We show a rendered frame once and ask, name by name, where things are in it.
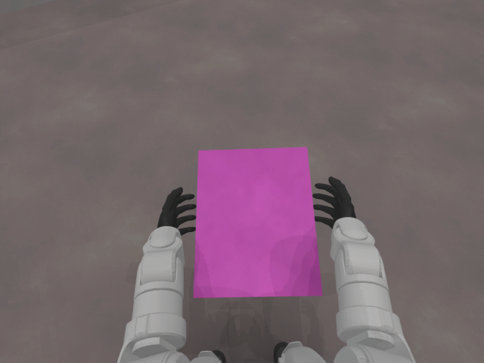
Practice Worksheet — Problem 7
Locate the robot right thigh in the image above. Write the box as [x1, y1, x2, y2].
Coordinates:
[278, 346, 327, 363]

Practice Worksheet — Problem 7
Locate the right robot hand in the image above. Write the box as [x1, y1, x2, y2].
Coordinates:
[312, 177, 356, 229]

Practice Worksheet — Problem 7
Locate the carton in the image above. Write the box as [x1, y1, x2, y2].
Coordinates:
[194, 147, 323, 298]

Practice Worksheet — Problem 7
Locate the robot right shin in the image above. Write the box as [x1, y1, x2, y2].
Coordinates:
[283, 342, 303, 353]

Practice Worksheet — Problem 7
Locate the robot right upper arm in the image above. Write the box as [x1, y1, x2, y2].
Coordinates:
[334, 343, 412, 363]

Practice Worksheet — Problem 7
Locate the robot left forearm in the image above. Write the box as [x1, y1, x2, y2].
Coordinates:
[117, 226, 186, 363]

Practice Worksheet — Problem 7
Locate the left robot hand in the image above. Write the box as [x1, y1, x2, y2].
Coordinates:
[157, 187, 197, 236]

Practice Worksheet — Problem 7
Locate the robot right forearm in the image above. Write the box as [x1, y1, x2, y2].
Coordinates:
[330, 217, 416, 363]

